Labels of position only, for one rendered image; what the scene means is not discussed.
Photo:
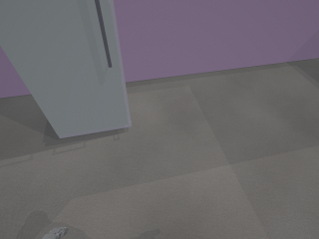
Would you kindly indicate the left robot hand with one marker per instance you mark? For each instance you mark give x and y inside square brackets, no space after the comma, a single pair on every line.
[56,233]

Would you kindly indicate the fridge door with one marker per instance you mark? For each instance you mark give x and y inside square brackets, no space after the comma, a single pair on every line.
[57,48]

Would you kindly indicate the handle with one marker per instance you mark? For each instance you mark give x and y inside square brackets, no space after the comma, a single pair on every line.
[101,21]

